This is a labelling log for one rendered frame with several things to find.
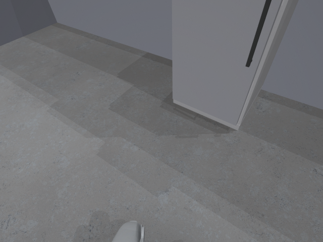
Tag left robot thigh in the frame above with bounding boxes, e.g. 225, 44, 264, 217
112, 222, 145, 242

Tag fridge door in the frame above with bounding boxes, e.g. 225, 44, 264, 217
172, 0, 283, 126

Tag handle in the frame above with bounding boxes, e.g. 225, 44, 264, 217
246, 0, 272, 67

